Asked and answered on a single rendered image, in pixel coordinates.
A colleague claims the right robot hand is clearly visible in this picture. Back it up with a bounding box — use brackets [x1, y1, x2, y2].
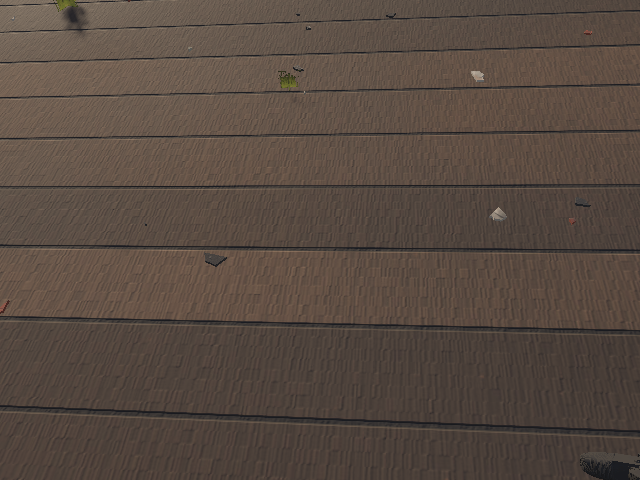
[580, 452, 640, 480]

